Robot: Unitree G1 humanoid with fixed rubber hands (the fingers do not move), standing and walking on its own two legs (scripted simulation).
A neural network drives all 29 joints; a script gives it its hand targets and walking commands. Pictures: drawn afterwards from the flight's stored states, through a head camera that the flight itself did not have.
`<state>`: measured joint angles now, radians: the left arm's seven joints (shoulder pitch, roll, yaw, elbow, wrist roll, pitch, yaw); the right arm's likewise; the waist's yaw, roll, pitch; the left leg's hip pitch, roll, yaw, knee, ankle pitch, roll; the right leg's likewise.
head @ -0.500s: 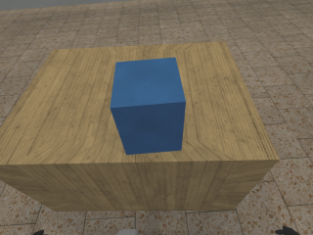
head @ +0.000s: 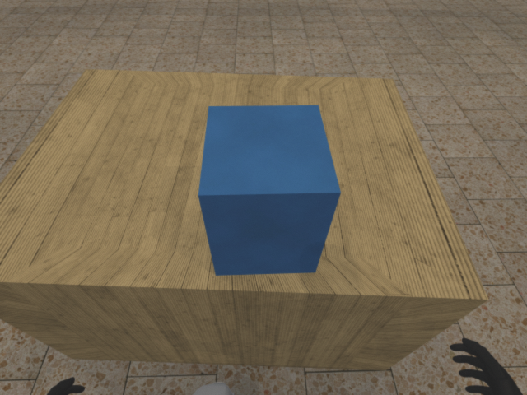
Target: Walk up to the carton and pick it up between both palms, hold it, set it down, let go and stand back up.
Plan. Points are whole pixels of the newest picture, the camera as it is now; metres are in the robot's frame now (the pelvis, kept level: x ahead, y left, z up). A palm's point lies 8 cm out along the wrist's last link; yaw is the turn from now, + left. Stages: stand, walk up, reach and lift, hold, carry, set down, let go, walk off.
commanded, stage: walk up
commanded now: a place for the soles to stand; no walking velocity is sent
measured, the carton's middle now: (264, 193) +0.46 +0.03 +0.00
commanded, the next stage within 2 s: reach and lift in 0.98 s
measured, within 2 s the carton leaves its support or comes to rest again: neither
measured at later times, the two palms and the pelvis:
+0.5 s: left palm out of the picture +0.11 +0.33 -0.07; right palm (496, 377) +0.17 -0.32 -0.05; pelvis +0.01 +0.00 +0.00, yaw +0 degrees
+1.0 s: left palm out of the picture +0.09 +0.33 -0.07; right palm (494, 378) +0.17 -0.31 -0.05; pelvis +0.00 +0.00 +0.00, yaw +0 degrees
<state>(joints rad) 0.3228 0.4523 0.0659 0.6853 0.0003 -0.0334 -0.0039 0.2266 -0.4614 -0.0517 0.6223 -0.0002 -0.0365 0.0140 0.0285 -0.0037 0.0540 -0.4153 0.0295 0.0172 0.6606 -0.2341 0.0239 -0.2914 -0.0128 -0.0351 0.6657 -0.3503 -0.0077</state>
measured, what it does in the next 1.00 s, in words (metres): stands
